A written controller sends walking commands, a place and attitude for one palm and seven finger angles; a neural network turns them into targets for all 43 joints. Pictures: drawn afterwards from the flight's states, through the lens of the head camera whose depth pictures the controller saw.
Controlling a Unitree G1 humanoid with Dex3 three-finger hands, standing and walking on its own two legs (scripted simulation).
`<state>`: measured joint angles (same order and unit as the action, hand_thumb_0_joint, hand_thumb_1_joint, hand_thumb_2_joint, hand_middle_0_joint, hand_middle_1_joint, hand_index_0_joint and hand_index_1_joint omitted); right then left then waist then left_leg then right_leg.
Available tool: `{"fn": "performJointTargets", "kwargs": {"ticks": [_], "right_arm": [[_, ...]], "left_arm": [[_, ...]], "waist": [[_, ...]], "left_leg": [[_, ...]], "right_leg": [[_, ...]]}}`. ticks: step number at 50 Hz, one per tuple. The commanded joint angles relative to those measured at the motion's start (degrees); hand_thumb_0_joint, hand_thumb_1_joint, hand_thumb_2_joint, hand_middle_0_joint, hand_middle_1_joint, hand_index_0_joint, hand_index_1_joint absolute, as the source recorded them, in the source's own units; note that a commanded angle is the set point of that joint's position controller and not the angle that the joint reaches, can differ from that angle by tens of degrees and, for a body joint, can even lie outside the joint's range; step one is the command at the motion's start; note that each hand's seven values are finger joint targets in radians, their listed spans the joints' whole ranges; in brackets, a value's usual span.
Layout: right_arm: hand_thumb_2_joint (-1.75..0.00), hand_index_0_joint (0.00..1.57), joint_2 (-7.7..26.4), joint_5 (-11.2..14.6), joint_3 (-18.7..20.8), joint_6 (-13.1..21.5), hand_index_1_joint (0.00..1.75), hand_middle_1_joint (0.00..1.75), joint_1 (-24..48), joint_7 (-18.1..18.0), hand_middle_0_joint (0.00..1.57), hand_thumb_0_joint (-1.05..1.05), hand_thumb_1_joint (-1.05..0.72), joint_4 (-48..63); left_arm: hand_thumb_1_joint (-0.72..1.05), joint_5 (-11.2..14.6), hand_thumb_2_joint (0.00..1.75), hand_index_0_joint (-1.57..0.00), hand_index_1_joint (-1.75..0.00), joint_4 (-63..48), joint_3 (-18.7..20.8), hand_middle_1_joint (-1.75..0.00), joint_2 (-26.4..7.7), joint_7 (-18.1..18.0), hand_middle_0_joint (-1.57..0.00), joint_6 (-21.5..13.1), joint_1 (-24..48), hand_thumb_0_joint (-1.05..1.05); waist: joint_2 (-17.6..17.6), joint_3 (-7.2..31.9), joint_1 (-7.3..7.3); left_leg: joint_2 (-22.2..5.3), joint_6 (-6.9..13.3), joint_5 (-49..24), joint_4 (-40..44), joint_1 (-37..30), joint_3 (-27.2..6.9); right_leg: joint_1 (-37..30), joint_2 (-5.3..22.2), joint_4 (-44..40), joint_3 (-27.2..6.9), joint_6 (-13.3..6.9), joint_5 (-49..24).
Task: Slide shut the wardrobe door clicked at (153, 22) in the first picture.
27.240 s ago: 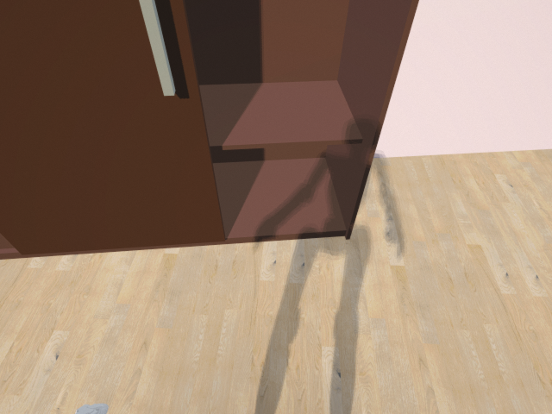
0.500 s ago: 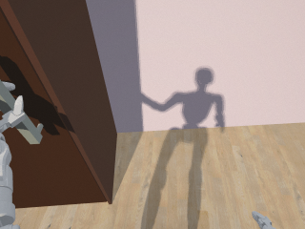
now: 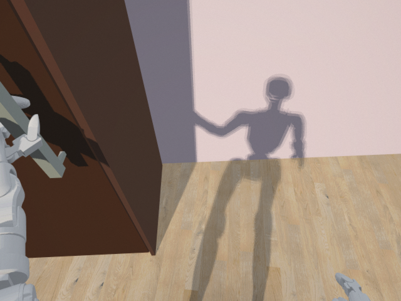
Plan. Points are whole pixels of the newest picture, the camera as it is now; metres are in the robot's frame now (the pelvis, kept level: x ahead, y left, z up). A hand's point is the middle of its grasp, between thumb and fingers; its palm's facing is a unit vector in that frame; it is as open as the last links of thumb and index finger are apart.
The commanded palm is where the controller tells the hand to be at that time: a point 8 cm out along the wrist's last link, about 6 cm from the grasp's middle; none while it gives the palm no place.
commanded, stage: stop walking and hold the door there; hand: left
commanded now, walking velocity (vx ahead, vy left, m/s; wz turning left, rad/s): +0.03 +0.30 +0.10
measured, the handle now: (28, 122) +0.39 +0.35 +0.16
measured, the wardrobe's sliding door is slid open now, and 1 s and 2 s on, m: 0.00 0.01 0.01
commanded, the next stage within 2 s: loosen the grip on the handle in 1.60 s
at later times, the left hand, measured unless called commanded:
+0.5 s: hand (31, 136) +0.36 +0.33 +0.16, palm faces +0.41 -0.88 -0.25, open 6.2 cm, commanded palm +0.32 +0.37 +0.15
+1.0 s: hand (23, 139) +0.35 +0.34 +0.16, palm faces +0.19 -0.97 -0.12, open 6.4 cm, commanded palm +0.32 +0.36 +0.15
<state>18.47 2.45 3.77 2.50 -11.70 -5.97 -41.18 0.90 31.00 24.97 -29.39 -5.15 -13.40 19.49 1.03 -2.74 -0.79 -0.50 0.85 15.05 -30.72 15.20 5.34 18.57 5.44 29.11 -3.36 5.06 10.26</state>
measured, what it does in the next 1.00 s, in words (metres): steps to the left: right foot, then left foot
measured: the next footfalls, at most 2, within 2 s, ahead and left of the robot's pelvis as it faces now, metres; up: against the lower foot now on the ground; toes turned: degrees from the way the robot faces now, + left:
right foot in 0.58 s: +0.02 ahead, -0.05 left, +0.00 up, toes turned -10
left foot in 0.90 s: -0.01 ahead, +0.34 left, +0.00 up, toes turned +6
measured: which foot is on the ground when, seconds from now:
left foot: down 0.00-0.58, up 0.60-0.88, down 0.90-1.00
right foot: down 0.00-0.36, up 0.38-0.56, down 0.58-0.90, up 0.92-1.00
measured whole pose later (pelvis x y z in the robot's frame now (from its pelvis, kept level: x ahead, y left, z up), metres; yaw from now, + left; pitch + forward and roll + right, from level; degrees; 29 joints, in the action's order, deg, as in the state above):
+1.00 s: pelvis -0.06 +0.17 -0.01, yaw +1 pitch -2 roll +2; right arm 11.8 1.6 2.4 3.4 -7.5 -3.9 -38.1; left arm 2.1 10.8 7.3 -14.8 -7.4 -7.0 28.2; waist -3.1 -11.2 -1.1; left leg -4.8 -3.3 17.0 -34.9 15.1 4.6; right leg 22.2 7.2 49.8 1.0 2.2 26.9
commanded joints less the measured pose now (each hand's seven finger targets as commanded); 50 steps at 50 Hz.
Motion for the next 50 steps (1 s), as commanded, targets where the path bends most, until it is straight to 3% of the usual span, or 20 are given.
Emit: {"fn": "performJointTargets", "kwargs": {"ticks": [1,7,9,11,13,15,17,18,20,26,28,29,30,31,35,42,43,45,46,50], "right_arm": [[-0.90,0.20,6.0,0.3,1.5,2.5,0.30,0.30,4.2,0.0,0.20,0.00,-0.90,8.7],[-0.90,0.20,4.9,0.7,0.4,2.5,0.30,0.30,5.9,0.7,0.20,0.00,-0.90,10.6],[-0.90,0.20,4.7,0.5,0.2,2.8,0.30,0.30,6.0,1.2,0.20,0.00,-0.90,10.5],[-0.90,0.20,5.2,-0.3,1.4,2.6,0.30,0.30,3.9,1.4,0.20,0.00,-0.90,9.0],[-0.90,0.20,5.4,-0.8,0.9,2.7,0.30,0.30,5.9,1.7,0.20,0.00,-0.90,8.5],[-0.90,0.20,3.9,-0.8,-0.5,3.2,0.30,0.30,6.5,1.5,0.20,0.00,-0.90,7.0],[-0.90,0.20,3.9,0.1,-0.4,3.1,0.30,0.30,9.3,0.7,0.20,0.00,-0.90,8.8],[-0.90,0.20,3.5,0.6,-0.3,2.5,0.30,0.30,9.0,1.0,0.20,0.00,-0.90,9.7],[-0.90,0.20,3.2,0.1,-0.6,3.4,0.30,0.30,6.7,1.3,0.20,0.00,-0.90,10.0],[-0.90,0.20,3.6,0.1,-1.5,5.7,0.30,0.30,7.8,2.9,0.20,0.00,-0.90,8.1],[-0.90,0.20,3.3,-0.1,-2.1,4.9,0.30,0.30,8.5,3.0,0.20,0.00,-0.90,8.3],[-0.90,0.20,2.0,-0.4,-2.0,4.5,0.30,0.30,9.1,2.9,0.20,0.00,-0.90,9.7],[-0.90,0.20,4.8,-0.5,0.2,4.6,0.30,0.30,5.4,2.9,0.20,0.00,-0.90,8.9],[-0.90,0.20,2.7,-0.3,-0.8,4.6,0.30,0.30,7.6,3.2,0.20,0.00,-0.90,9.0],[-0.90,0.20,0.8,-1.6,-2.9,3.0,0.30,0.30,9.2,2.4,0.20,0.00,-0.90,7.7],[-0.90,0.20,-0.8,-1.5,-1.4,2.5,0.30,0.30,9.4,1.3,0.20,0.00,-0.90,9.9],[-0.90,0.20,0.1,-1.0,-0.7,2.5,0.30,0.30,9.1,0.9,0.20,0.00,-0.90,10.6],[-0.90,0.20,4.1,-0.4,0.9,3.1,0.30,0.30,7.4,1.8,0.20,0.00,-0.90,12.5],[-0.90,0.20,2.1,-0.3,0.7,3.5,0.30,0.30,6.5,2.4,0.20,0.00,-0.90,11.7],[-0.90,0.20,1.1,-0.8,-1.2,4.0,0.30,0.30,8.7,3.5,0.20,0.00,-0.90,9.9]], "left_arm": [[0.90,-0.6,0.90,-0.45,-1.40,-9.8,3.1,-1.40,-17.5,-1.8,-0.45,-1.9,15.9,0.00],[0.90,0.1,0.90,-0.45,-1.40,-15.8,-1.9,-1.40,-12.0,-1.8,-0.45,-1.9,15.9,0.00],[0.90,0.3,0.90,-0.45,-1.40,-16.8,-2.6,-1.40,-11.8,-1.7,-0.45,-1.6,17.2,0.00],[0.90,0.4,0.90,-0.45,-1.40,-14.1,1.4,-1.40,-16.6,-2.1,-0.45,-1.3,17.7,0.00],[0.90,0.5,0.90,-0.45,-1.40,-15.9,-0.2,-1.40,-14.8,-2.0,-0.45,-0.7,21.5,0.00],[0.90,-0.3,0.90,-0.45,-1.40,-16.7,2.4,-1.40,-16.9,-2.3,-0.45,-0.7,23.2,0.00],[0.90,0.1,0.90,-0.45,-1.40,-20.6,-1.6,-1.40,-12.6,-1.6,-0.45,-1.3,22.1,0.00],[0.90,0.5,0.90,-0.45,-1.40,-21.9,-3.8,-1.40,-11.1,-1.1,-0.45,-1.6,22.0,0.00],[0.90,0.4,0.90,-0.45,-1.40,-23.1,-5.4,-1.40,-8.3,-1.5,-0.45,-2.0,21.7,0.00],[0.90,1.1,0.90,-0.45,-1.40,-24.4,-2.2,-1.40,-11.3,-1.6,-0.45,-0.9,18.8,0.00],[0.90,0.9,0.90,-0.45,-1.40,-21.4,-0.4,-1.40,-13.5,-1.6,-0.45,-1.0,17.8,0.00],[0.90,0.7,0.90,-0.45,-1.40,-20.0,-0.2,-1.40,-14.9,-1.9,-0.45,-1.2,19.0,0.00],[0.90,2.0,0.90,-0.45,-1.40,-16.7,1.8,-1.40,-14.2,-2.2,-0.45,-0.2,18.2,0.00],[0.90,2.2,0.90,-0.45,-1.40,-20.2,-4.1,-1.40,-7.6,-1.8,-0.45,0.2,20.9,0.00],[0.90,0.8,0.90,-0.45,-1.40,-21.0,1.7,-1.40,-14.3,-1.5,-0.45,-1.9,22.9,0.00],[0.90,1.2,0.90,-0.45,-1.40,-30.9,-6.5,-1.40,-4.0,-1.3,-0.45,-0.7,27.0,0.00],[0.90,1.8,0.90,-0.45,-1.40,-32.9,-9.5,-1.40,-0.8,-1.2,-0.45,-0.5,26.2,0.00],[0.90,1.6,0.90,-0.45,-1.40,-39.7,-17.6,-1.40,6.9,-0.3,-0.45,-1.2,31.8,0.00],[0.90,1.0,0.90,-0.45,-1.40,-36.4,-22.3,-1.40,12.9,0.4,-0.45,-0.7,30.3,0.00],[0.90,0.9,0.90,-0.45,-1.40,-39.7,-24.0,-1.40,12.0,0.0,-0.45,1.2,35.7,0.00]], "waist": [[-2.2,12.7,0.71],[9.6,11.7,2.33],[2.9,11.3,2.23],[-17.5,12.4,1.04],[-16.7,10.7,1.31],[-12.9,12.5,-0.68],[6.9,12.6,0.60],[16.9,12.5,0.68],[13.2,12.0,0.37],[8.7,15.7,2.55],[-1.4,17.3,3.47],[-15.3,16.8,2.49],[-16.2,15.7,2.15],[-14.9,15.5,1.72],[-10.6,13.9,1.06],[-13.2,16.4,0.05],[-6.8,15.6,-0.53],[13.7,17.2,-0.61],[11.2,16.9,-1.25],[13.3,17.2,-0.73]], "left_leg": [[-4.8,0.7,-3.3,6.2,-3.5,-4.7],[-10.8,5.4,-9.3,7.4,0.8,-8.8],[-6.2,3.1,-7.2,-0.5,1.7,-5.6],[1.4,-1.4,10.8,-11.8,5.2,-2.1],[-1.4,-1.1,15.7,-15.8,5.5,-10.7],[-2.3,-0.1,7.2,2.3,-2.4,-9.6],[-7.9,1.7,-11.1,10.2,-7.4,-8.2],[-14.1,5.2,-11.9,13.1,-5.9,-12.0],[-16.4,11.2,-18.7,10.7,-6.1,-19.3],[-10.6,6.7,-33.3,0.6,-12.9,-11.0],[-6.0,2.6,-17.9,-8.8,-1.0,-6.9],[1.6,-1.3,13.2,-23.6,16.7,-2.9],[0.2,-3.5,16.4,-34.8,18.9,-11.1],[-1.3,-4.0,14.1,-41.2,19.3,-15.5],[-1.6,-2.9,10.3,-34.3,16.0,-8.4],[2.5,-2.3,-1.2,5.0,-6.8,5.8],[-0.6,-2.2,-7.8,8.0,-11.8,5.6],[-17.4,4.8,-27.6,8.7,-18.3,-15.6],[-19.2,8.6,-23.3,9.3,-15.7,-19.2],[-15.8,6.7,-33.5,2.8,-18.1,-11.0]], "right_leg": [[-3.6,6.1,-1.0,-2.6,-5.0,-5.6],[-3.7,1.0,12.7,7.1,-3.4,9.0],[-5.6,4.5,1.7,3.1,-4.7,1.3],[-6.5,18.2,-9.0,-15.5,-10.7,-2.3],[-3.5,24.2,-9.9,-18.4,-13.3,-4.5],[-2.6,18.3,-0.2,-5.4,-7.6,-9.2],[0.8,5.9,14.5,6.6,-3.4,-4.9],[3.7,2.0,23.6,8.3,-2.4,16.7],[7.5,-0.1,33.4,6.4,-3.0,22.9],[-3.7,0.4,1.3,10.2,-2.7,6.6],[-20.4,7.8,-10.4,5.4,-5.3,-16.5],[-30.5,23.7,-9.8,-16.4,-13.3,-32.9],[-23.8,31.0,-9.0,-22.2,-16.5,-34.2],[-22.4,30.3,-6.0,-19.0,-16.9,-30.1],[-16.6,20.0,-4.1,-1.1,-9.0,-17.4],[-12.1,13.4,1.8,7.0,-6.4,-14.0],[-9.2,9.2,8.1,9.8,-5.3,-12.2],[6.6,-1.1,25.0,10.5,-2.5,19.9],[6.7,-2.7,29.8,7.5,-3.4,24.1],[2.0,-3.2,14.0,6.6,-4.4,13.9]]}}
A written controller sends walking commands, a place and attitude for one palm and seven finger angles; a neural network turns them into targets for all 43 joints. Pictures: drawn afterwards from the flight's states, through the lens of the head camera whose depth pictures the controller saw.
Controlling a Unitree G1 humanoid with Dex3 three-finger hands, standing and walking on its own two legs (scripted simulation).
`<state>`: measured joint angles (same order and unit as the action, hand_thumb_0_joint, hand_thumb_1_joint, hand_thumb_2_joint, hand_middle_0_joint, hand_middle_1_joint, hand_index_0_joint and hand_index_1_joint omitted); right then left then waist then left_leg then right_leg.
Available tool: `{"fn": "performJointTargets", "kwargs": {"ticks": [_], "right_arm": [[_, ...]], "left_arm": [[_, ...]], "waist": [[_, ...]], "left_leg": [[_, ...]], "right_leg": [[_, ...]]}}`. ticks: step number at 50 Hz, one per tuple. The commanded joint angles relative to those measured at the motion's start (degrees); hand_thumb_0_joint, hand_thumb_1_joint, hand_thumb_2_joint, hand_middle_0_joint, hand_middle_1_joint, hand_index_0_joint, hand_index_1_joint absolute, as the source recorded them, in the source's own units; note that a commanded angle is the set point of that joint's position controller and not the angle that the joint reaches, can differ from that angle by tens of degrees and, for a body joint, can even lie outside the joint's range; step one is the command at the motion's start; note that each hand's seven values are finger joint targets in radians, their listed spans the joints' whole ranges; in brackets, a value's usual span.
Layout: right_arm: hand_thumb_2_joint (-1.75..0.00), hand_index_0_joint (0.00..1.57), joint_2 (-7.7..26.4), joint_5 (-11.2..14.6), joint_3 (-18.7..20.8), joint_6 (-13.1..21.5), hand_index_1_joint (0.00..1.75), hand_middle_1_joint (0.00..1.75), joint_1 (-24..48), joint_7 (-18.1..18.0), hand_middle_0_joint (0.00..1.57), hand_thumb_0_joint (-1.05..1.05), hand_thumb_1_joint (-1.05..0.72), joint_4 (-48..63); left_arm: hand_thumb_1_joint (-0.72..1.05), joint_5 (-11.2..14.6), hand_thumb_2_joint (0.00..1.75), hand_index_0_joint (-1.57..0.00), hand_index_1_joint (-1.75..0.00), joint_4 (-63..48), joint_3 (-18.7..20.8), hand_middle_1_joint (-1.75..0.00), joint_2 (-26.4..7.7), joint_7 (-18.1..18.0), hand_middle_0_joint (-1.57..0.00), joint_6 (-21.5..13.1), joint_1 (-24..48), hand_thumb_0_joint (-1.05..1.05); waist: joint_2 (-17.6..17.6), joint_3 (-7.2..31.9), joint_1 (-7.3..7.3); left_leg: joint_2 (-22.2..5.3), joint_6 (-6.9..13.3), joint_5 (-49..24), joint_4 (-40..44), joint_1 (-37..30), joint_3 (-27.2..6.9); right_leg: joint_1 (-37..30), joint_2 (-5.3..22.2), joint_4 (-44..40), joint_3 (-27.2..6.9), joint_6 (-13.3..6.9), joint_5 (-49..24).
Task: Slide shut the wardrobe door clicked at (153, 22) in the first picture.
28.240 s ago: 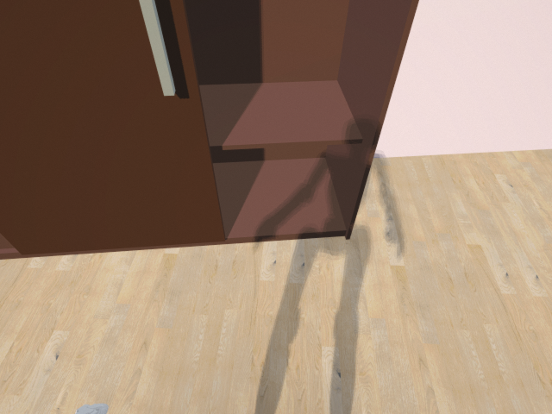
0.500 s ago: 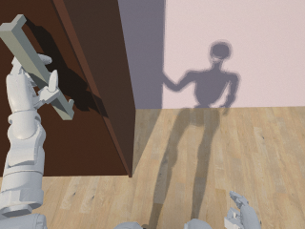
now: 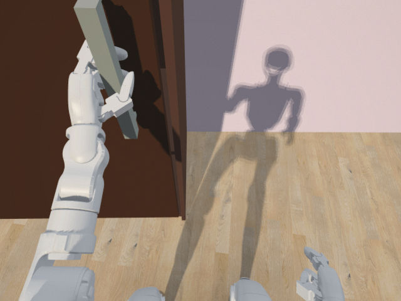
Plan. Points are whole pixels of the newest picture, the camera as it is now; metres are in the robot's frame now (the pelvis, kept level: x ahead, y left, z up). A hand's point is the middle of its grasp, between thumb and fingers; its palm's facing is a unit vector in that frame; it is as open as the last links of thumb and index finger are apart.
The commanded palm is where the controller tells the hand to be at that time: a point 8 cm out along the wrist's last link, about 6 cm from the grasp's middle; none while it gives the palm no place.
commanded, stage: stop walking and hold the door there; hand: left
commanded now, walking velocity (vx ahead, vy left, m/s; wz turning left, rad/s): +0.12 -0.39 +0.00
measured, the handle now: (117, 77) +0.45 +0.17 +0.17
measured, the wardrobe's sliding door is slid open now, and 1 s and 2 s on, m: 0.01 0.01 0.01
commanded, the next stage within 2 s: loosen the grip on the handle in 0.60 s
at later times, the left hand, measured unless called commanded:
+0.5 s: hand (124, 95) +0.40 +0.15 +0.17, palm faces +0.09 -0.99 -0.06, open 6.4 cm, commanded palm +0.38 +0.18 +0.16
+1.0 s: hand (117, 93) +0.40 +0.16 +0.18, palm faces +0.15 -0.99 -0.03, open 11.1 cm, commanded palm +0.37 +0.20 +0.17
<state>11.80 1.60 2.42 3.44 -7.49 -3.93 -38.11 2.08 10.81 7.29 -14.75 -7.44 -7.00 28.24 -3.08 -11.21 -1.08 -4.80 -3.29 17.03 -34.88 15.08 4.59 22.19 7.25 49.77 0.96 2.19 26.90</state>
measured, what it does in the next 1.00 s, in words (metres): steps on the spot: right foot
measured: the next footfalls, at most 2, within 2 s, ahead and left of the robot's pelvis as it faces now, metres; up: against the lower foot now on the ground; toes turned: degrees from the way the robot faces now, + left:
right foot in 0.08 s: +0.07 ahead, -0.09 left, +0.00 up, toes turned -2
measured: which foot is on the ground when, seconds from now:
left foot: down 0.00-1.00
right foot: up 0.00-0.06, down 0.08-1.00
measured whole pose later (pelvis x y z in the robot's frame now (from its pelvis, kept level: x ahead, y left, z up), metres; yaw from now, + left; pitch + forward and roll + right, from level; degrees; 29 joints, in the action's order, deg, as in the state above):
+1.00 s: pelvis +0.00 +0.02 +0.01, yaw +1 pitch +1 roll +1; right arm 12.2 1.7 -0.8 10.1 -15.7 -1.0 -40.5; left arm 5.4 35.0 7.5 -9.6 -5.9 -12.3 32.1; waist 0.9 2.5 -1.4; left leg -2.8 -1.4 14.5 -31.1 17.2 3.5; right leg 19.0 1.6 33.3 2.8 -0.7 15.0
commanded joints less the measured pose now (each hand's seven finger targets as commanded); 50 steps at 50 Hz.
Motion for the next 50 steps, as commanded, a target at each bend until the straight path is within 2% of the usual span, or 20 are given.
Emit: {"fn": "performJointTargets", "kwargs": {"ticks": [1,4,5,7,9,10,13,16,22,28,34,35,36,37,38,39,42,44,47,50], "right_arm": [[-0.90,0.20,7.6,-0.1,-0.2,3.1,0.30,0.30,4.3,1.9,0.20,0.00,-0.90,6.7],[-0.90,0.20,7.3,0.2,-1.2,2.4,0.30,0.30,4.6,2.2,0.20,0.00,-0.90,6.7],[-0.90,0.20,6.5,0.2,-1.4,2.4,0.30,0.30,4.9,2.1,0.20,0.00,-0.90,6.8],[-0.90,0.20,6.2,0.5,-0.6,2.4,0.30,0.30,2.8,1.7,0.20,0.00,-0.90,6.4],[-0.90,0.20,5.5,-0.2,-1.6,2.6,0.30,0.30,2.9,1.2,0.20,0.00,-0.90,5.3],[-0.90,0.20,6.0,-0.6,-1.7,2.5,0.30,0.30,3.3,0.8,0.20,0.00,-0.90,4.8],[-0.90,0.20,5.8,-0.8,-1.9,2.3,0.30,0.30,4.9,0.6,0.20,0.00,-0.90,5.6],[-0.90,0.20,6.0,-0.6,-1.5,2.3,0.30,0.30,4.6,0.6,0.20,0.00,-0.90,6.3],[-0.90,0.20,5.8,-0.5,-1.2,1.6,0.30,0.30,4.4,0.6,0.20,0.00,-0.90,7.3],[-0.90,0.20,6.1,-0.3,-1.3,0.9,0.30,0.30,4.8,0.2,0.20,0.00,-0.90,7.9],[-0.90,0.20,6.2,-0.6,-1.5,0.3,0.30,0.30,4.2,0.0,0.20,0.00,-0.90,8.2],[-0.90,0.20,8.5,-1.8,3.1,2.1,0.30,0.30,3.2,1.2,0.20,0.00,-0.90,9.9],[-0.90,0.20,6.5,-1.3,0.7,5.9,0.30,0.30,-0.2,1.7,0.20,0.00,-0.90,5.5],[-0.90,0.20,6.9,1.2,1.5,7.1,0.30,0.30,-4.4,2.1,0.20,0.00,-0.90,4.9],[-0.90,0.20,7.4,1.1,1.2,8.1,0.30,0.30,-3.5,2.1,0.20,0.00,-0.90,4.1],[-0.90,0.20,8.0,0.1,0.5,7.7,0.30,0.30,-4.4,2.1,0.20,0.00,-0.90,4.2],[-0.90,0.20,7.7,0.0,-0.3,8.1,0.30,0.30,-4.2,2.9,0.20,0.00,-0.90,4.3],[-0.90,0.20,8.4,0.1,-0.1,8.5,0.30,0.30,-4.7,3.2,0.20,0.00,-0.90,4.7],[-0.90,0.20,8.1,0.6,-0.6,9.6,0.30,0.30,-3.4,2.6,0.20,0.00,-0.90,5.1],[-0.90,0.20,8.2,1.0,-0.8,10.4,0.30,0.30,-3.7,1.9,0.20,0.00,-0.90,5.1]], "left_arm": [[0.90,-0.1,0.90,-0.45,-1.40,-18.9,-7.5,-1.40,-1.8,2.3,-0.45,-4.8,27.4,0.00],[0.90,-0.3,0.90,-0.45,-1.40,-15.5,-4.6,-1.40,-5.6,2.3,-0.45,-4.0,26.0,0.00],[0.90,-0.5,0.90,-0.45,-1.40,-14.2,-4.7,-1.40,-5.4,2.4,-0.45,-3.9,25.9,0.00],[0.90,0.8,0.90,-0.45,-1.40,-10.9,-7.1,-1.40,-2.5,2.7,-0.45,-3.2,25.7,0.00],[0.90,1.5,0.90,-0.45,-1.40,-8.5,-6.3,-1.40,-2.4,2.3,-0.45,-3.0,23.6,0.00],[0.90,1.3,0.90,-0.45,-1.40,-8.7,-4.1,-1.40,-4.7,2.0,-0.45,-3.4,23.8,0.00],[0.90,1.1,0.90,-0.45,-1.40,-11.0,-8.9,-1.40,-0.1,2.6,-0.45,-4.2,23.5,0.00],[0.90,0.7,0.90,-0.45,-1.40,-10.2,-8.9,-1.40,0.6,2.6,-0.45,-4.3,21.4,0.00],[0.90,0.7,0.90,-0.45,-1.40,-11.0,-10.4,-1.40,1.9,2.6,-0.45,-4.3,18.2,0.00],[0.90,0.9,0.90,-0.45,-1.40,-10.1,-12.3,-1.40,3.5,2.6,-0.45,-4.1,15.6,0.00],[0.90,0.7,0.90,-0.45,-1.40,-9.5,-11.6,-1.40,3.1,2.3,-0.45,-3.7,14.6,0.00],[0.90,-6.2,0.90,-0.45,-1.40,-17.1,19.2,-1.40,-35.1,2.0,-0.45,-5.1,53.9,0.00],[0.78,-3.6,0.84,-0.45,-1.40,17.5,1.8,-1.40,-3.6,4.2,-0.45,1.9,36.9,0.00],[0.66,2.4,0.78,-0.45,-1.40,7.3,-0.9,-1.40,6.3,6.2,-0.45,2.2,23.3,0.00],[0.54,5.8,0.73,-0.45,-1.40,6.8,1.3,-1.40,5.0,7.2,-0.45,2.1,18.8,0.00],[0.42,8.4,0.67,-0.45,-1.40,1.4,5.9,-1.40,-0.1,6.5,-0.45,0.0,18.2,0.00],[0.05,4.3,0.49,-0.45,-1.40,4.5,-2.1,-1.40,4.4,3.7,-0.45,-4.5,24.1,0.00],[-0.19,2.6,0.37,-0.45,-1.40,8.0,-2.7,-1.40,3.4,3.0,-0.45,-7.4,24.5,0.00],[-0.55,1.7,0.20,-0.42,-1.37,9.9,-3.2,-1.37,0.8,3.2,-0.42,-11.6,31.7,0.00],[-0.55,1.9,0.20,-0.38,-1.32,12.0,-2.4,-1.32,-1.5,4.2,-0.38,-13.7,33.2,0.00]], "waist": [[18.1,26.1,-0.49],[14.0,26.5,0.34],[9.1,26.9,0.13],[-11.3,26.2,-0.71],[-8.0,24.2,-0.62],[-4.8,24.7,-0.16],[7.7,25.8,-0.02],[3.0,26.7,0.48],[3.9,28.1,0.16],[5.7,25.7,0.08],[3.2,26.3,0.46],[-12.7,20.1,4.27],[-8.9,40.4,-3.99],[0.1,40.9,0.11],[16.2,40.2,1.48],[17.0,39.7,2.57],[0.2,27.1,-1.54],[-5.6,24.2,-1.58],[-2.0,22.2,-1.82],[0.3,23.5,-1.38]], "left_leg": [[-11.5,10.4,-35.8,6.6,-18.1,-10.2],[-11.0,8.9,-28.9,3.7,-13.0,-9.1],[-8.5,7.4,-21.6,2.4,-9.1,-6.7],[0.1,3.3,-7.0,-1.8,-4.9,-2.7],[1.6,3.6,-0.2,1.6,-5.7,-3.5],[0.4,4.1,-3.5,6.2,-7.8,-4.0],[-6.1,6.4,-17.2,10.8,-12.0,-8.4],[-5.8,5.8,-23.3,9.1,-12.0,-7.3],[-3.7,4.3,-27.2,8.3,-13.4,-4.1],[-3.7,4.4,-24.4,10.4,-11.6,-4.8],[-3.6,4.3,-23.6,10.8,-11.1,-4.9],[-1.7,5.9,-23.0,3.5,-8.1,0.1],[5.6,4.7,-34.5,13.3,-7.6,-1.1],[2.5,2.8,-44.4,9.5,-13.4,-3.6],[1.2,0.7,-49.3,8.5,-22.6,-4.0],[1.2,-0.2,-45.8,6.9,-23.5,-3.9],[2.7,2.9,-19.6,7.6,-7.9,-2.7],[2.4,3.5,-12.0,8.3,-4.1,-3.4],[3.5,4.1,1.1,8.8,-0.5,-2.3],[4.3,4.5,5.6,8.4,0.8,-1.6]], "right_leg": [[-4.0,-6.0,-11.0,2.7,-1.8,-4.3],[-13.9,-6.1,-24.5,1.0,-2.3,-15.7],[-18.1,-4.6,-25.8,-1.0,-2.6,-21.0],[-18.2,2.4,-28.2,-10.2,-6.9,-24.1],[-14.7,3.5,-29.2,-9.6,-7.4,-21.8],[-13.8,2.3,-27.8,-7.6,-5.9,-19.2],[-13.2,-3.0,-23.5,-1.0,-1.8,-21.4],[-16.5,-2.9,-24.5,-1.4,-1.8,-28.2],[-18.6,-1.4,-24.9,-1.8,-2.4,-37.5],[-17.4,-1.8,-25.7,-1.6,-2.3,-33.4],[-17.7,-1.7,-26.1,-1.8,-2.3,-33.2],[-13.7,-3.2,-30.6,-7.2,-0.9,-47.1],[-22.3,-7.7,-15.8,1.1,-5.5,-58.9],[-14.8,-7.1,-15.8,3.7,-4.2,-49.8],[-8.0,-6.3,-16.7,2.3,-4.2,-36.8],[-7.7,-6.4,-20.0,2.0,-3.6,-29.2],[-7.0,-6.9,-22.1,2.2,-2.8,-28.3],[-5.2,-7.1,-22.1,2.0,-2.7,-22.2],[-2.5,-6.7,-24.0,-0.5,-2.5,-9.6],[-3.0,-6.4,-25.1,-2.1,-2.7,-4.5]]}}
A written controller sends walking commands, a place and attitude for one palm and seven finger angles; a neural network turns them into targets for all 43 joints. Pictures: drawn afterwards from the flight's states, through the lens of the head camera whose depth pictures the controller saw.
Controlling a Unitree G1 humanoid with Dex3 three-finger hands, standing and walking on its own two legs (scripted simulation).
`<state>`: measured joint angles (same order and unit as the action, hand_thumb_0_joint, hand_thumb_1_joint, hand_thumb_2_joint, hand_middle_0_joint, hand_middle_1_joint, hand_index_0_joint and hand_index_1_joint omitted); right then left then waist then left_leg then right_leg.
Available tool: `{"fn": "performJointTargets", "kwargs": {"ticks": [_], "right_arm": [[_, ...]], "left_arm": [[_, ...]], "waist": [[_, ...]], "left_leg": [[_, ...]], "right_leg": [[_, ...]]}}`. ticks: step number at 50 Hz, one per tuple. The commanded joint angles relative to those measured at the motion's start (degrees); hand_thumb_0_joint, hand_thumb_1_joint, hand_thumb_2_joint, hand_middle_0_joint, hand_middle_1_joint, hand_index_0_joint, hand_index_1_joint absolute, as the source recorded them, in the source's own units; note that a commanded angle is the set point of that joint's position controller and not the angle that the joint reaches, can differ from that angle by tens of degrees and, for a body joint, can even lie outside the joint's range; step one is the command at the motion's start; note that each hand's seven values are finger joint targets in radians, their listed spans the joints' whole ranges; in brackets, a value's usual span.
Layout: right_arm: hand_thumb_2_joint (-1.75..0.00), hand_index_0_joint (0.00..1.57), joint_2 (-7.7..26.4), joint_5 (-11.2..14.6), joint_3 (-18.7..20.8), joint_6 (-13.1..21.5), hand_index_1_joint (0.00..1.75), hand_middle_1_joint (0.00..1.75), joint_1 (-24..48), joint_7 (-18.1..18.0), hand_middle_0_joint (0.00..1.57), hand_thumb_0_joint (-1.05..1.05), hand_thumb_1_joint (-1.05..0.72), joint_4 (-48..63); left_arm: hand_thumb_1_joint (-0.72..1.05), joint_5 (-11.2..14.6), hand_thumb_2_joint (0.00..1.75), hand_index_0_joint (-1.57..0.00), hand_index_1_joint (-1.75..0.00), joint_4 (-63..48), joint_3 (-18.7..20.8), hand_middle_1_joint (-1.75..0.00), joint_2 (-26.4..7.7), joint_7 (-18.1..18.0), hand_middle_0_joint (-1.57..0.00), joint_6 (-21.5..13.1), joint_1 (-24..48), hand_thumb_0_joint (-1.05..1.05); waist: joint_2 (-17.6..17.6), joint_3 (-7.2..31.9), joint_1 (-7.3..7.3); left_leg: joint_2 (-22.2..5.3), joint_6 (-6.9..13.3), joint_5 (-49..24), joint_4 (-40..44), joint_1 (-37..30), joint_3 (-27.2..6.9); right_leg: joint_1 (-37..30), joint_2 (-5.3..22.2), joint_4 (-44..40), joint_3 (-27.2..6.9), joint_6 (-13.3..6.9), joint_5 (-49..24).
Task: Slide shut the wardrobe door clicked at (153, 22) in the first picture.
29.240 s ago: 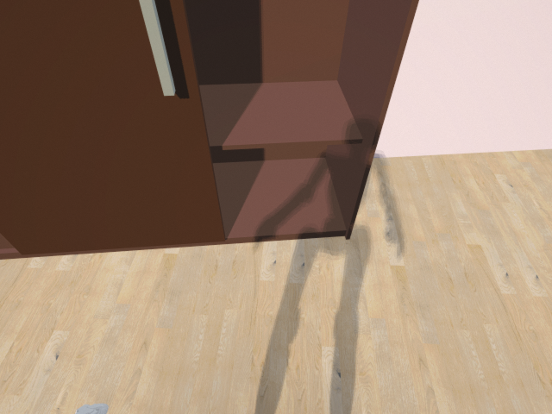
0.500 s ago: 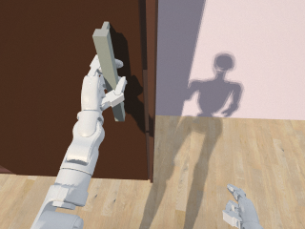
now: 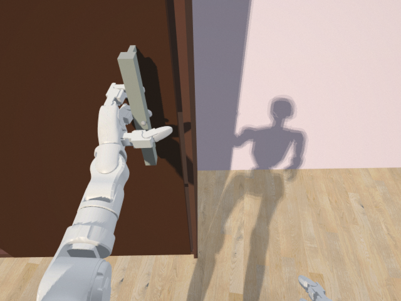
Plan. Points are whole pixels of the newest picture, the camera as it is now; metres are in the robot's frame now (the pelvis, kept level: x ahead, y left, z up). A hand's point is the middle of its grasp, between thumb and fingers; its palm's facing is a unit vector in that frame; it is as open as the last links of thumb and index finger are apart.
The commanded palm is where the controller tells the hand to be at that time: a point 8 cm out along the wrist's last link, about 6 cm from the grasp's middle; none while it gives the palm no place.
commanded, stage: loosen the grip on the handle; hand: left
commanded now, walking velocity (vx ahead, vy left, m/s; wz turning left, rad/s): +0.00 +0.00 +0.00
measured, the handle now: (143, 112) +0.46 +0.14 +0.16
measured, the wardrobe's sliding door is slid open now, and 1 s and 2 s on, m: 0.01 0.01 0.01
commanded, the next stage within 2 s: slip the hand off the handle in 0.28 s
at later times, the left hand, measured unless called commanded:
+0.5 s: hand (143, 127) +0.41 +0.13 +0.16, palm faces +0.07 -1.00 -0.04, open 14.7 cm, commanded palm +0.38 +0.19 +0.16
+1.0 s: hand (109, 127) +0.40 +0.20 +0.16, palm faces +0.13 -0.99 -0.05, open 14.7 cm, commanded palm +0.37 +0.24 +0.16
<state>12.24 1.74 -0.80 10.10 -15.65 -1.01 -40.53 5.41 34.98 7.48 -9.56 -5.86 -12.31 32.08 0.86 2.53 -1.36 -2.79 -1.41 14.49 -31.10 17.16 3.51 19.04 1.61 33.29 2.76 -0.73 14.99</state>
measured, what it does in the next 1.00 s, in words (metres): stands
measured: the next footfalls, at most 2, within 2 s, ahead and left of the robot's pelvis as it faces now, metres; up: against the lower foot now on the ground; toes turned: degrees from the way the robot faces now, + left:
none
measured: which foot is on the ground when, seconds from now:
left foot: down 0.00-1.00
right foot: down 0.00-1.00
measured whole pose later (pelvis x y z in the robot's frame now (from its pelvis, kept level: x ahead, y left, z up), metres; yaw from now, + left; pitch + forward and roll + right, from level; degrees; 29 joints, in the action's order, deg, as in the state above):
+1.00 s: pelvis +0.03 +0.02 +0.00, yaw -1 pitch +2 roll +0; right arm 13.1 2.2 -0.9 6.5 -15.7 -4.1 -39.4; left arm 8.8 25.2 12.4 -15.7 2.6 -12.3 22.6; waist 1.1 2.3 -0.4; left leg -2.7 -0.5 16.9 -31.2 16.0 3.9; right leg 16.9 1.2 30.5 1.7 0.4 15.3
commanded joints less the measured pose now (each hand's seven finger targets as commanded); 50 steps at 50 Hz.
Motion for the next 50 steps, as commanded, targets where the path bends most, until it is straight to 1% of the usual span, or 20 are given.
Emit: {"fn": "performJointTargets", "kwargs": {"ticks": [1,4,5,7,9,11,13,16,18,19,20,24,27,37,39,41,44,45,47,50], "right_arm": [[-0.90,0.20,7.9,0.9,2.4,4.0,0.30,0.30,4.3,-1.3,0.20,0.00,-0.90,7.4],[-0.90,0.20,8.6,1.1,2.5,4.3,0.30,0.30,3.6,-1.9,0.20,0.00,-0.90,6.8],[-0.90,0.20,8.7,1.1,2.7,4.5,0.30,0.30,4.3,-2.0,0.20,0.00,-0.90,7.6],[-0.90,0.20,8.3,1.0,2.5,4.6,0.30,0.30,4.7,-2.3,0.20,0.00,-0.90,7.3],[-0.90,0.20,8.9,0.9,2.7,4.4,0.30,0.30,4.1,-2.3,0.20,0.00,-0.90,6.8],[-0.90,0.20,8.9,0.6,2.8,4.3,0.30,0.30,4.4,-2.2,0.20,0.00,-0.90,7.1],[-0.90,0.20,8.9,0.5,3.0,4.1,0.30,0.30,4.0,-2.0,0.20,0.00,-0.90,7.3],[-0.90,0.20,8.6,0.3,3.4,3.8,0.30,0.30,3.4,-1.7,0.20,0.00,-0.90,7.6],[-0.90,0.20,8.4,0.1,3.4,3.6,0.30,0.30,3.0,-1.4,0.20,0.00,-0.90,7.7],[-0.90,0.20,8.3,0.2,3.2,3.4,0.30,0.30,2.5,-1.3,0.20,0.00,-0.90,7.2],[-0.90,0.20,8.5,0.2,3.4,3.3,0.30,0.30,1.9,-1.2,0.20,0.00,-0.90,7.0],[-0.90,0.20,8.6,-0.1,3.0,2.3,0.30,0.30,2.9,-1.7,0.20,0.00,-0.90,7.3],[-0.90,0.20,8.1,0.0,2.6,1.6,0.30,0.30,3.6,-2.0,0.20,0.00,-0.90,7.7],[-0.90,0.20,7.6,0.2,1.9,-0.7,0.30,0.30,4.8,-2.7,0.20,0.00,-0.90,8.8],[-0.90,0.20,7.8,0.3,1.9,-1.2,0.30,0.30,4.8,-3.0,0.20,0.00,-0.90,9.1],[-0.90,0.20,7.7,0.4,1.9,-1.5,0.30,0.30,5.2,-3.2,0.20,0.00,-0.90,9.4],[-0.90,0.20,7.8,0.5,2.0,-1.3,0.30,0.30,5.1,-3.3,0.20,0.00,-0.90,9.6],[-0.90,0.20,8.0,0.5,2.1,-1.2,0.30,0.30,4.7,-3.3,0.20,0.00,-0.90,9.2],[-0.90,0.20,8.4,0.7,2.2,-0.8,0.30,0.30,4.4,-3.5,0.20,0.00,-0.90,8.9],[-0.90,0.20,8.3,0.9,2.6,0.3,0.30,0.30,4.2,-3.4,0.20,0.00,-0.90,9.2]], "left_arm": [[-0.55,-1.1,0.20,-0.37,-1.30,-11.2,-2.2,-1.30,-7.7,3.1,-0.37,-8.8,29.7,0.00],[-0.55,0.8,0.20,-0.33,-1.25,-8.7,0.3,-1.25,-10.0,3.8,-0.33,-9.1,29.0,0.00],[-0.55,1.2,0.20,-0.32,-1.23,-13.7,2.9,-1.23,-13.4,3.8,-0.32,-9.5,28.9,0.00],[-0.55,2.2,0.20,-0.29,-1.20,-13.8,1.7,-1.20,-11.0,3.9,-0.29,-8.6,27.6,0.00],[-0.55,3.0,0.20,-0.26,-1.17,-11.5,4.5,-1.17,-12.9,3.4,-0.26,-7.7,23.2,0.00],[-0.55,2.7,0.20,-0.25,-1.15,-14.2,5.2,-1.15,-13.5,3.0,-0.25,-7.3,19.9,0.00],[-0.55,2.4,0.20,-0.25,-1.15,-16.8,4.5,-1.15,-12.7,2.6,-0.25,-6.9,18.9,0.00],[-0.55,1.8,0.20,-0.25,-1.15,-21.6,3.6,-1.15,-11.0,2.0,-0.25,-6.0,16.7,0.00],[-0.55,1.3,0.20,-0.25,-1.15,-24.2,2.2,-1.15,-9.4,1.6,-0.25,-5.2,14.9,0.00],[-0.55,1.2,0.20,-0.25,-1.15,-22.1,-1.0,-1.15,-5.8,1.5,-0.25,-4.7,16.6,0.00],[-0.55,1.1,0.20,-0.25,-1.15,-21.8,0.4,-1.15,-7.2,1.1,-0.25,-4.5,16.2,0.00],[-0.55,-0.1,0.20,-0.25,-1.15,-22.9,2.0,-1.15,-10.4,1.0,-0.25,-4.7,19.0,0.00],[-0.55,0.7,0.20,-0.25,-1.15,-22.4,2.0,-1.15,-9.6,1.8,-0.25,-4.2,18.3,0.00],[-0.55,2.2,0.20,-0.25,-1.15,-20.9,7.2,-1.15,-13.7,3.6,-0.25,-2.7,14.5,0.00],[-0.55,2.7,0.20,-0.25,-1.15,-20.6,9.6,-1.15,-15.7,3.8,-0.25,-2.3,12.1,0.00],[-0.55,2.8,0.20,-0.25,-1.15,-21.9,10.0,-1.15,-16.6,4.3,-0.25,-2.4,11.5,0.00],[-0.55,2.6,0.20,-0.25,-1.15,-24.2,9.0,-1.15,-16.6,5.9,-0.25,-3.4,13.1,0.00],[-0.55,2.9,0.20,-0.25,-1.15,-23.7,9.4,-1.15,-17.3,6.4,-0.25,-3.7,13.2,0.00],[-0.55,3.4,0.20,-0.25,-1.15,-23.4,7.4,-1.15,-15.9,8.3,-0.25,-4.4,14.9,0.00],[-0.55,4.8,0.20,-0.25,-1.15,-25.5,4.6,-1.15,-12.5,10.7,-0.25,-5.3,12.4,0.00]], "waist": [[-4.3,10.0,-1.07],[-5.4,10.0,-0.70],[-3.5,13.6,0.75],[-3.5,13.0,0.38],[-6.9,11.2,1.23],[-4.4,11.3,2.18],[-5.8,11.8,2.04],[-2.3,15.2,2.18],[-2.1,16.2,2.04],[-2.6,13.4,0.08],[-4.8,12.4,0.32],[-2.8,14.4,0.27],[-2.7,14.7,0.57],[-2.2,14.1,2.30],[-3.6,14.1,2.86],[-4.0,14.2,2.99],[0.3,14.3,2.30],[-0.6,14.2,1.97],[-1.2,13.3,0.78],[2.1,14.9,1.07]], "left_leg": [[2.4,2.7,8.2,4.5,-0.5,-0.5],[2.7,2.8,8.5,4.4,0.8,-0.5],[2.7,2.9,7.1,4.8,-0.6,-0.1],[2.6,3.0,5.5,4.9,-0.8,0.2],[2.5,3.1,3.7,5.3,0.6,0.0],[2.6,3.1,0.3,5.3,-0.3,0.8],[2.4,3.0,-2.3,5.4,-1.6,0.7],[2.4,2.9,-8.4,5.0,-4.7,0.9],[2.2,2.7,-12.1,4.6,-6.1,0.7],[2.1,2.7,-11.6,4.3,-5.8,0.3],[1.8,2.5,-10.3,4.1,-5.6,0.1],[1.9,2.6,-9.2,4.0,-6.3,-0.5],[1.9,2.4,-10.2,3.8,-6.6,-0.6],[1.7,2.1,-13.1,3.5,-5.4,-0.7],[1.8,2.1,-13.7,3.7,-4.6,-0.6],[1.7,2.2,-13.4,4.0,-4.3,-0.3],[1.7,2.2,-13.4,3.7,-5.5,-0.6],[1.6,2.3,-12.8,3.6,-5.7,-0.6],[1.5,2.3,-11.6,3.6,-5.7,-1.1],[1.5,2.1,-12.8,3.0,-8.2,-1.6]], "right_leg": [[-0.3,-0.7,-9.0,-4.3,0.3,8.3],[-1.1,-0.6,-9.9,-4.8,0.4,10.3],[-4.3,-0.3,-9.9,-5.6,0.3,9.4],[-5.1,-0.4,-10.2,-5.4,0.4,7.2],[-5.8,-0.6,-10.8,-5.1,0.6,6.1],[-7.1,-0.5,-10.4,-5.0,0.5,1.6],[-7.8,-0.7,-9.7,-4.0,0.6,-2.3],[-9.0,-1.1,-7.5,-2.9,0.3,-11.2],[-9.6,-1.4,-6.4,-2.1,0.3,-15.6],[-6.6,-1.5,-6.6,-1.7,0.6,-15.2],[-5.9,-1.6,-7.0,-1.6,0.7,-13.6],[-5.7,-1.5,-6.7,-1.8,0.5,-11.8],[-6.4,-1.5,-6.3,-1.7,0.4,-13.2],[-8.1,-1.4,-5.4,-1.4,0.1,-16.7],[-9.5,-1.4,-5.5,-1.4,0.1,-17.6],[-10.2,-1.4,-5.6,-1.6,0.1,-17.6],[-8.7,-1.6,-5.5,-1.7,-0.1,-16.8],[-8.5,-1.7,-5.7,-1.7,0.0,-16.3],[-7.0,-1.9,-5.9,-1.4,0.0,-14.6],[-6.2,-2.1,-5.3,-1.2,-0.4,-14.8]]}}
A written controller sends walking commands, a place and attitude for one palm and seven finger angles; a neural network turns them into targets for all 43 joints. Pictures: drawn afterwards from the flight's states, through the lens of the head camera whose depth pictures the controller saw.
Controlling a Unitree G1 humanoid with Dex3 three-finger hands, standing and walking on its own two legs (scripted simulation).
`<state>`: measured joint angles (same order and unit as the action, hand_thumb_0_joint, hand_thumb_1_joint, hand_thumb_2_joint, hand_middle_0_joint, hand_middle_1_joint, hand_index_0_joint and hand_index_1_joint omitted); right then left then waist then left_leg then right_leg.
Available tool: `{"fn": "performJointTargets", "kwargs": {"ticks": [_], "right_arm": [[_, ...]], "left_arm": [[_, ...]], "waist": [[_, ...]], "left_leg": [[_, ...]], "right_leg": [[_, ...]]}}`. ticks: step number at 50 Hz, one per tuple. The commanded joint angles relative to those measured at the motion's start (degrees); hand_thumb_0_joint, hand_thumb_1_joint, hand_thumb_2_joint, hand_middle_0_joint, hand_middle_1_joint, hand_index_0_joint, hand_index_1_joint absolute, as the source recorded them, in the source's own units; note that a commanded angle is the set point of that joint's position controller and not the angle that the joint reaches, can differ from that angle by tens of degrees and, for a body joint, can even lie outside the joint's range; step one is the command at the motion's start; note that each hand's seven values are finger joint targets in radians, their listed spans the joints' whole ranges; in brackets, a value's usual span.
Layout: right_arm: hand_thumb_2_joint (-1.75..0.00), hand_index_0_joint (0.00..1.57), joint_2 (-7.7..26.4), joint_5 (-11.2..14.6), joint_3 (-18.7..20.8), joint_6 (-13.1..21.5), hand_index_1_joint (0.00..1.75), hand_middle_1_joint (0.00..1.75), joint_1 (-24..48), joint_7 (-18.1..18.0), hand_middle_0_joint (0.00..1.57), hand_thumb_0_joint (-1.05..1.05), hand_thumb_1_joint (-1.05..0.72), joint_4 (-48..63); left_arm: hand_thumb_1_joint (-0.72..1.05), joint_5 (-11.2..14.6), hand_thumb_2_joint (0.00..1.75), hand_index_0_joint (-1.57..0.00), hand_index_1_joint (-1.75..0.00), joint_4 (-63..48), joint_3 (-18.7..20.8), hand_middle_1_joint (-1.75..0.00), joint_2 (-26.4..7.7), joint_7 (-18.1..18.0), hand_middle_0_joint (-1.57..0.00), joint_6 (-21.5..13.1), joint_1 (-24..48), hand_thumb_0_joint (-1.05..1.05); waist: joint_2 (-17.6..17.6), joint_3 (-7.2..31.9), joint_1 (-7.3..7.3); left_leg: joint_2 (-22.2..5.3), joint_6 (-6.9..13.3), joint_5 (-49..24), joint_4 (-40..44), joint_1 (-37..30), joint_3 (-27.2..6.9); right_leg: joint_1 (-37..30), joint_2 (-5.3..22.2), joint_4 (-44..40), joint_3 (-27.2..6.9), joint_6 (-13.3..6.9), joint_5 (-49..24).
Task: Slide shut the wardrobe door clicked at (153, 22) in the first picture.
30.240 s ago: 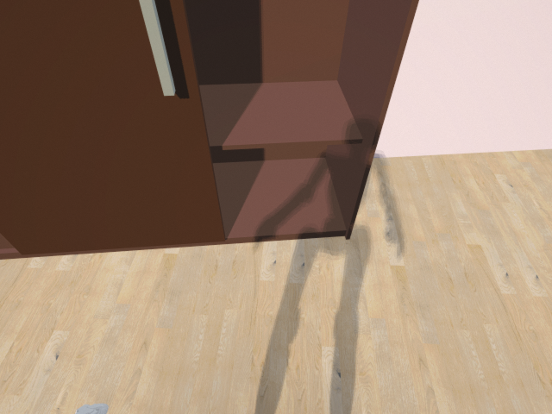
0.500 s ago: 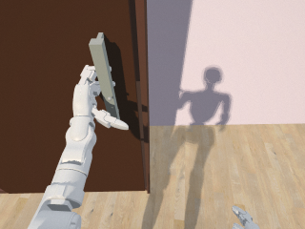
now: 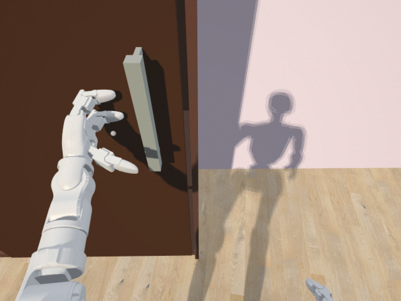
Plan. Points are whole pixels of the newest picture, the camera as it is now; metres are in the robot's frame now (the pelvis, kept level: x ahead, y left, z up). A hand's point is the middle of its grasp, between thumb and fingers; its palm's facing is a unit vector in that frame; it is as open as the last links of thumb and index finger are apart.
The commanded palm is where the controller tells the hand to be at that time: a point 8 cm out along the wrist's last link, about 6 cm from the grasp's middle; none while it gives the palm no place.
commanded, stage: slip the hand off the handle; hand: left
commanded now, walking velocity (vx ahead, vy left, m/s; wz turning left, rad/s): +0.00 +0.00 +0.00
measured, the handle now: (148, 117) +0.43 +0.13 +0.16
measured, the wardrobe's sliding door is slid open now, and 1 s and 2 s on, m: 0.01 0.01 0.01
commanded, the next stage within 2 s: draw the hand back to the body in 0.66 s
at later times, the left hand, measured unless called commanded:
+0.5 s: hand (98, 171) +0.28 +0.19 +0.16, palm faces +0.12 -0.99 -0.06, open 14.7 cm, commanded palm +0.25 +0.23 +0.16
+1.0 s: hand (85, 194) +0.24 +0.19 +0.16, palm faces +0.09 -0.99 -0.05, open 14.7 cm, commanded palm +0.20 +0.24 +0.16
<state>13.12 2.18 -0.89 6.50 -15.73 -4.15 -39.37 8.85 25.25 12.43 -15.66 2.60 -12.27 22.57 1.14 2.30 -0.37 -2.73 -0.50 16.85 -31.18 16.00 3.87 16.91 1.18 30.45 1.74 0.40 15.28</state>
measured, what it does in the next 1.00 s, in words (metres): stands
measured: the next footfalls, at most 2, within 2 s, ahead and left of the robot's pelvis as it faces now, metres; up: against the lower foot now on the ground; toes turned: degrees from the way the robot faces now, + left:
none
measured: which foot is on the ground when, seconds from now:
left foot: down 0.00-1.00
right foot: down 0.00-1.00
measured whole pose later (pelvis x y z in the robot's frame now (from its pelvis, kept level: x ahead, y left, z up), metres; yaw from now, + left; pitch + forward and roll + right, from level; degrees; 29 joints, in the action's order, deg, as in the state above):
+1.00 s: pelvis +0.00 -0.01 +0.00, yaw +3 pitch -3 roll +0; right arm 13.7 3.3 -3.6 13.4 -12.4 -5.4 -36.9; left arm 17.7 -11.4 12.6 -15.9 11.4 9.2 -8.1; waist 4.2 3.7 2.7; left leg -2.4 -1.2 16.8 -29.9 9.8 1.2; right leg 9.6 1.4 29.3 4.4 -0.1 16.3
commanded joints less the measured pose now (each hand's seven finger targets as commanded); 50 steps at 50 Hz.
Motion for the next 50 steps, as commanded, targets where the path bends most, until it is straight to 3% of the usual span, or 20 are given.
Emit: {"fn": "performJointTargets", "kwargs": {"ticks": [1,3,4,9,13,15,18,21,26,28,31,34,35,39,40,41,43,46,48,50], "right_arm": [[-0.90,0.20,7.5,0.5,2.8,4.3,0.30,0.30,4.2,-0.1,0.20,0.00,-0.90,8.4],[-0.90,0.20,7.8,0.7,2.6,4.7,0.30,0.30,4.2,-0.1,0.20,0.00,-0.90,8.3],[-0.90,0.20,8.1,0.8,2.8,4.9,0.30,0.30,4.2,-0.1,0.20,0.00,-0.90,8.1],[-0.90,0.20,8.0,0.6,2.4,5.5,0.30,0.30,6.4,-0.1,0.20,0.00,-0.90,9.4],[-0.90,0.20,7.4,0.1,2.2,6.2,0.30,0.30,7.5,0.1,0.20,0.00,-0.90,9.8],[-0.90,0.20,6.8,0.1,2.0,6.9,0.30,0.30,8.1,0.3,0.20,0.00,-0.90,10.5],[-0.90,0.20,6.8,0.3,1.7,7.3,0.30,0.30,8.5,0.2,0.20,0.00,-0.90,10.4],[-0.90,0.20,6.6,0.5,1.3,8.1,0.30,0.30,9.1,0.1,0.20,0.00,-0.90,11.0],[-0.90,0.20,6.5,0.4,0.8,8.6,0.30,0.30,9.9,-0.2,0.20,0.00,-0.90,11.1],[-0.90,0.20,6.4,0.1,0.8,8.8,0.30,0.30,10.0,-0.1,0.20,0.00,-0.90,11.2],[-0.90,0.20,5.7,0.0,0.4,9.2,0.30,0.30,10.8,0.3,0.20,0.00,-0.90,11.8],[-0.90,0.20,5.8,-0.1,0.3,9.3,0.30,0.30,10.7,0.3,0.20,0.00,-0.90,11.6],[-0.90,0.20,5.8,0.0,0.2,9.4,0.30,0.30,10.9,0.2,0.20,0.00,-0.90,11.4],[-0.90,0.20,5.9,0.1,0.1,10.0,0.30,0.30,10.9,-0.3,0.20,0.00,-0.90,10.9],[-0.90,0.20,6.9,1.3,0.0,9.6,0.30,0.30,12.1,-0.8,0.20,0.00,-0.90,11.4],[-0.90,0.20,6.5,1.7,-0.5,9.3,0.30,0.30,13.2,-1.3,0.20,0.00,-0.90,12.8],[-0.90,0.20,6.6,1.7,-0.7,9.5,0.30,0.30,13.9,-2.1,0.20,0.00,-0.90,13.2],[-0.90,0.20,6.0,1.3,-0.9,10.7,0.30,0.30,13.6,-1.7,0.20,0.00,-0.90,13.2],[-0.90,0.20,6.2,1.2,-0.9,11.1,0.30,0.30,13.1,-1.2,0.20,0.00,-0.90,12.5],[-0.90,0.20,6.5,1.3,-0.7,11.1,0.30,0.30,12.6,-1.0,0.20,0.00,-0.90,12.0]], "left_arm": [[-0.55,1.9,0.20,-0.25,-1.15,-16.5,-0.8,-1.15,-5.5,2.9,-0.25,-5.2,19.0,0.00],[-0.55,2.5,0.20,-0.25,-1.15,-16.5,-2.3,-1.15,-3.8,3.7,-0.25,-4.6,16.6,0.00],[-0.55,2.7,0.20,-0.25,-1.15,-16.2,-0.5,-1.15,-5.6,3.6,-0.25,-4.1,15.1,0.00],[-0.55,2.7,0.20,-0.25,-1.15,-23.0,3.0,-1.15,-8.8,2.1,-0.25,-3.0,11.4,0.00],[-0.55,2.6,0.20,-0.25,-1.15,-27.9,5.8,-1.15,-10.6,1.5,-0.25,-3.8,5.7,0.00],[-0.55,2.9,0.20,-0.25,-1.15,-30.4,3.7,-1.15,-7.8,2.1,-0.25,-3.8,2.2,0.00],[-0.55,3.1,0.20,-0.25,-1.15,-33.0,1.4,-1.15,-6.4,3.3,-0.25,-2.9,1.1,0.00],[-0.55,3.8,0.20,-0.25,-1.15,-35.4,-1.8,-1.15,-3.6,4.2,-0.25,-1.2,-1.9,0.00],[-0.55,4.2,0.20,-0.25,-1.15,-38.7,-0.7,-1.15,-4.4,4.2,-0.25,0.7,-6.8,0.00],[-0.55,4.1,0.20,-0.25,-1.15,-42.0,0.5,-1.15,-5.7,3.9,-0.25,0.6,-8.5,0.00],[-0.55,4.2,0.20,-0.25,-1.15,-45.3,-0.5,-1.15,-4.1,3.9,-0.25,0.5,-12.7,0.00],[-0.55,4.7,0.20,-0.25,-1.15,-45.2,0.9,-1.15,-5.2,4.2,-0.25,1.0,-16.0,0.00],[-0.55,4.7,0.20,-0.25,-1.15,-45.9,-0.4,-1.15,-4.5,4.4,-0.25,0.9,-13.6,0.00],[-0.55,5.1,0.20,-0.25,-1.15,-45.1,0.1,-1.15,-5.3,4.6,-0.25,1.0,-11.4,0.00],[-0.55,6.4,0.20,-0.25,-1.15,-38.7,1.1,-1.15,-8.1,6.7,-0.25,8.9,-17.1,0.00],[-0.55,7.4,0.20,-0.25,-1.15,-45.4,0.1,-1.15,-7.3,8.1,-0.25,12.6,-12.9,0.00],[-0.55,8.3,0.20,-0.25,-1.15,-47.6,4.8,-1.15,-11.2,8.7,-0.25,17.6,-12.9,0.00],[-0.55,9.5,0.20,-0.25,-1.15,-51.5,5.8,-1.15,-9.0,8.5,-0.25,18.0,-16.8,0.00],[-0.55,10.2,0.20,-0.25,-1.15,-50.0,6.5,-1.15,-8.0,8.3,-0.25,17.6,-20.7,0.00],[-0.55,10.0,0.20,-0.25,-1.15,-48.6,5.2,-1.15,-7.2,8.6,-0.25,17.8,-20.8,0.00]], "waist": [[1.5,16.1,0.43],[-0.3,13.9,0.19],[-2.0,12.9,0.53],[-1.3,12.6,2.09],[-0.4,13.3,3.26],[0.3,12.4,3.11],[1.6,10.0,2.20],[-0.2,8.3,1.76],[-2.5,7.0,2.26],[-1.0,8.5,2.90],[1.0,8.2,3.22],[-1.0,5.8,3.16],[-0.3,4.9,2.43],[0.1,4.4,2.14],[2.6,5.7,3.60],[3.5,7.5,3.62],[0.2,9.0,4.23],[-0.9,10.1,4.24],[-2.9,7.6,4.48],[-2.6,4.4,3.74]], "left_leg": [[1.5,1.2,-16.0,2.9,-7.3,-2.1],[1.3,1.2,-14.6,3.2,-6.3,-2.5],[1.3,1.3,-13.6,3.4,-5.4,-2.5],[1.6,1.5,-11.2,4.3,-4.6,-2.2],[1.7,1.4,-13.0,4.1,-4.7,-1.6],[1.7,1.4,-13.3,4.0,-5.2,-1.5],[1.7,1.3,-12.2,4.0,-5.5,-1.7],[1.8,1.4,-9.8,4.1,-5.7,-2.3],[2.0,1.5,-8.5,4.3,-5.2,-2.8],[2.1,1.5,-9.9,4.1,-6.0,-2.8],[2.2,1.3,-11.2,3.9,-6.2,-2.7],[2.2,1.4,-10.0,3.8,-4.9,-2.7],[2.3,1.4,-9.2,3.7,-5.0,-2.7],[2.5,1.4,-6.1,3.8,-4.7,-3.1],[2.2,1.7,-4.9,5.3,-4.8,-2.9],[2.7,2.0,-6.6,5.6,-6.1,-2.8],[2.6,2.2,-10.0,5.4,-6.9,-3.1],[2.8,2.0,-14.5,4.5,-8.6,-3.0],[2.5,1.9,-13.7,4.5,-7.7,-3.1],[2.5,1.8,-11.8,4.8,-6.6,-3.0]], "right_leg": [[-4.3,-1.7,-2.2,0.0,-1.5,-15.8],[-3.5,-1.8,-2.6,0.4,-1.4,-14.3],[-3.4,-1.8,-2.8,0.4,-1.3,-13.7],[-4.8,-1.4,-3.5,0.0,-1.2,-11.1],[-7.1,-1.4,-2.9,-0.1,-1.2,-13.4],[-6.7,-1.5,-2.8,0.1,-1.1,-13.9],[-5.5,-1.6,-3.1,0.4,-1.1,-12.7],[-4.1,-1.7,-3.9,0.7,-0.8,-10.2],[-4.5,-1.5,-4.4,0.9,-0.6,-8.5],[-5.6,-1.5,-3.9,0.8,-0.8,-9.8],[-6.0,-1.2,-3.5,1.0,-0.8,-11.5],[-5.6,-1.3,-4.1,1.0,-0.6,-10.5],[-4.6,-1.2,-4.4,0.9,-0.5,-9.6],[-3.3,-1.1,-5.2,0.6,-0.5,-5.2],[-6.2,-0.7,-5.8,0.4,-1.0,-5.9],[-8.0,-0.3,-6.3,0.6,-0.8,-8.2],[-10.0,-0.6,-6.2,1.3,-0.6,-11.2],[-10.0,-0.9,-5.0,2.2,-0.4,-16.4],[-9.0,-1.1,-5.2,2.4,-0.3,-15.4],[-7.0,-1.1,-5.7,2.3,-0.2,-13.3]]}}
